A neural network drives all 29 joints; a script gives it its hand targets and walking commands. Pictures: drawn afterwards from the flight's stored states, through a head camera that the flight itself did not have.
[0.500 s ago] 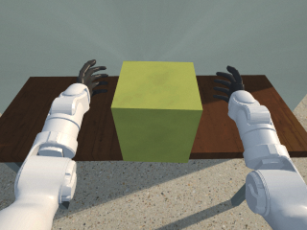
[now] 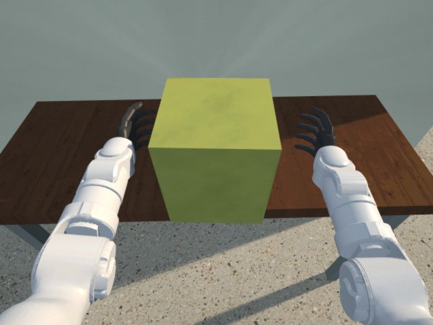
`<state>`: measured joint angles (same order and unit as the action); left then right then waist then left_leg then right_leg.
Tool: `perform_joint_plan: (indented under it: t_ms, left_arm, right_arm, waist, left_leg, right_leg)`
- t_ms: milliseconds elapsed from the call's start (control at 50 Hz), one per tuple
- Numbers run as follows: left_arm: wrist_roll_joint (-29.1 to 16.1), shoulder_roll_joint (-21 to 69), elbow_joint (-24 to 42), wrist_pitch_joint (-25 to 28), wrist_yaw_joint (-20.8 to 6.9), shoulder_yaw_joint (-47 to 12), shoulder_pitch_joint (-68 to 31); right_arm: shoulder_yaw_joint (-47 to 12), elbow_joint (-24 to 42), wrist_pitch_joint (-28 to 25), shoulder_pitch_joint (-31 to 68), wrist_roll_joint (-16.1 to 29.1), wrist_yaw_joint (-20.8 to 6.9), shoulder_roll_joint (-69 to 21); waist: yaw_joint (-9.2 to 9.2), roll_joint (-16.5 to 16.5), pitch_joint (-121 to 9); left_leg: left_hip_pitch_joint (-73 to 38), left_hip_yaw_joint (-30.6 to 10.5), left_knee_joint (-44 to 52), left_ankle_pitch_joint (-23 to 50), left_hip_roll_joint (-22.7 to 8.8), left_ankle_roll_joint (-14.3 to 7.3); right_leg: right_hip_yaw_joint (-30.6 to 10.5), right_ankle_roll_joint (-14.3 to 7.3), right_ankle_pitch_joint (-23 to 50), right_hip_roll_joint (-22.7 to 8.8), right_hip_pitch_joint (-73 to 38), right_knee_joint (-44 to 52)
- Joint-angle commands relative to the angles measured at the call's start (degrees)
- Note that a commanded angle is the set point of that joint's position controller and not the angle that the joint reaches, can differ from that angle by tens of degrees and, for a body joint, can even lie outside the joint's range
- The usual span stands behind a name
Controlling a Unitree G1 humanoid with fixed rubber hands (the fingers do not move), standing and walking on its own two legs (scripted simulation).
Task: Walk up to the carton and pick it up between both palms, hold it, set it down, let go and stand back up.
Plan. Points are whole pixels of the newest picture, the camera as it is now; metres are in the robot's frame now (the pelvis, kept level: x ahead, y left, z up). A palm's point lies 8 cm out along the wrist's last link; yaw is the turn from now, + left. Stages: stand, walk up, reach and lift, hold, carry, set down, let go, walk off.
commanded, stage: reach and lift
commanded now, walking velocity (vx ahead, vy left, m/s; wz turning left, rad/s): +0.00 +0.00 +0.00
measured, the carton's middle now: (217, 154) +0.47 -0.01 +0.05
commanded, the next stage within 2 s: none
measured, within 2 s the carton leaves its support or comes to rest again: leaves its support in 1.72 s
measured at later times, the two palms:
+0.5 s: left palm (135, 134) +0.46 +0.14 +0.13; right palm (314, 142) +0.42 -0.20 +0.12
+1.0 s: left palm (138, 133) +0.46 +0.14 +0.13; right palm (295, 138) +0.43 -0.16 +0.12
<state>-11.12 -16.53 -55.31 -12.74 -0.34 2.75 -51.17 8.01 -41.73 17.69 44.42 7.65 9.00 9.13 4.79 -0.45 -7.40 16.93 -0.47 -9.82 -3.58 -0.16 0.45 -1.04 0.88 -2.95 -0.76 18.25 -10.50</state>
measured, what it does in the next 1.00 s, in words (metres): stands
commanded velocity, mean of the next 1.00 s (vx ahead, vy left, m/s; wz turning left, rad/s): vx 0.00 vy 0.00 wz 0.00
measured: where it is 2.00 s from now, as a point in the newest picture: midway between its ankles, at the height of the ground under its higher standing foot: outside the picture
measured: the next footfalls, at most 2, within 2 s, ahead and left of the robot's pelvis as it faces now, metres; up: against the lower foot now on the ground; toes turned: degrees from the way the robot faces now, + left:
none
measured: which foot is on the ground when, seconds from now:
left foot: down 0.00-1.00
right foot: down 0.00-1.00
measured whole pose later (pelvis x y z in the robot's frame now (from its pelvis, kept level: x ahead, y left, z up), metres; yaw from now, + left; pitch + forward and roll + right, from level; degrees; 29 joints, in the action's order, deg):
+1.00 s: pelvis +0.00 +0.00 +0.00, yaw +1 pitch +15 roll +0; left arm -5.5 -10.6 -62.8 -7.8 5.9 5.7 -59.1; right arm 13.8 -52.5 11.4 53.5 -0.3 12.1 2.8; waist 4.5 -0.1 -9.7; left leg 22.2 -1.8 -10.3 -2.7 0.4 0.3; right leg 0.0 1.0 -2.4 -1.2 23.0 -10.7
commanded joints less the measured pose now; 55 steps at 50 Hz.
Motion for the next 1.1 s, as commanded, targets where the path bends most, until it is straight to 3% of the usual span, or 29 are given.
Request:
perform_joint_plan:
  t_ms: [0,200,320,400,500,660,780,800,920,980,1060,1080]
  left_arm:
    - [0.3,-9.0,11.6,4.1,0.4,1.4,-25.8]
    - [2.3,-6.2,11.4,3.0,1.5,1.1,-24.0]
    - [2.4,-3.3,11.5,2.2,1.4,0.0,-21.3]
    - [2.5,-2.1,12.9,2.5,2.1,0.4,-21.5]
    - [2.2,-1.8,12.2,3.1,3.3,0.4,-23.9]
    - [2.6,-1.7,6.3,3.2,4.6,1.1,-28.7]
    - [3.7,1.5,3.0,6.0,5.2,0.8,-32.2]
    - [3.7,2.1,2.8,6.4,5.3,1.3,-32.9]
    - [5.8,5.7,2.7,7.9,5.2,2.3,-34.8]
    - [6.3,8.6,3.8,8.3,5.0,2.2,-35.6]
    - [10.2,15.6,2.3,8.9,3.9,3.7,-33.8]
    - [11.1,17.5,2.7,9.1,3.2,4.0,-34.0]
  right_arm:
    - [0.2,11.3,-4.2,25.0,-0.3,0.2,4.9]
    - [2.1,8.1,-3.7,22.6,-2.5,0.0,5.1]
    - [2.6,8.5,-3.3,21.0,-3.2,-0.9,4.3]
    - [2.8,10.5,-3.9,22.1,-3.6,-0.8,4.1]
    - [2.1,10.9,-4.6,25.2,-3.2,0.1,3.6]
    - [1.7,1.4,-4.6,28.2,-2.8,1.1,2.1]
    - [2.4,-0.3,-7.7,32.6,-4.5,1.8,0.0]
    - [2.7,0.1,-8.2,33.5,-5.0,2.0,-0.4]
    - [4.7,1.6,-9.6,35.8,-8.6,2.8,-2.8]
    - [4.6,0.3,-9.9,36.1,-8.9,1.8,-6.3]
    - [5.3,-0.4,-10.9,36.0,-11.3,-0.5,-11.6]
    - [6.2,-1.5,-11.1,35.2,-12.1,-1.4,-13.7]
  waist:
    - [-0.09,-0.4,-30.9]
    - [-0.2,-3.1,-31.0]
    - [-0.24,-2.0,-29.8]
    - [-0.27,-1.9,-30.2]
    - [-0.23,-0.3,-30.5]
    - [-0.13,-1.0,-25.5]
    - [0.55,-0.3,-28.6]
    - [0.91,0.5,-29.2]
    - [1.44,-1.5,-35.2]
    - [1.21,-2.1,-36.6]
    - [0.11,-3.0,-35.7]
    - [0.57,-3.0,-34.4]
  left_leg:
    - [-8.6,0.8,-2.3,8.0,3.0,-0.8]
    - [-12.8,0.8,-3.1,14.7,2.9,0.6]
    - [-17.3,-0.2,-3.1,24.5,2.3,1.3]
    - [-17.8,-0.2,-3.4,27.4,2.3,1.4]
    - [-15.8,-0.3,-2.8,22.1,2.6,0.4]
    - [-7.2,0.4,-2.0,6.0,2.5,-0.4]
    - [-5.2,0.5,-2.5,3.4,2.8,-1.4]
    - [-5.3,0.4,-2.6,4.2,3.0,-1.3]
    - [-9.8,0.2,-3.3,11.5,3.4,-0.3]
    - [-12.4,-0.3,-3.0,15.3,3.4,0.5]
    - [-14.4,-0.6,-1.9,21.2,3.1,1.2]
    - [-15.4,-0.5,-1.5,22.0,3.2,1.1]
  right_leg:
    - [1.4,1.8,15.9,2.5,-14.6,-4.6]
    - [1.8,1.0,17.3,3.3,-12.4,-2.8]
    - [1.7,1.1,24.1,3.7,-14.6,-1.6]
    - [1.6,0.8,27.3,3.7,-16.8,-1.7]
    - [1.6,1.0,26.2,3.3,-17.7,-3.2]
    - [1.9,0.7,12.4,2.6,-12.8,-3.2]
    - [1.8,1.1,11.5,2.6,-11.4,-4.7]
    - [2.0,1.1,11.9,2.8,-11.5,-4.8]
    - [2.6,0.9,16.5,3.4,-11.5,-4.0]
    - [2.6,0.7,17.7,3.5,-12.5,-2.7]
    - [2.4,0.0,21.2,3.8,-14.6,-0.8]
    - [2.2,0.0,22.1,3.7,-14.8,-0.2]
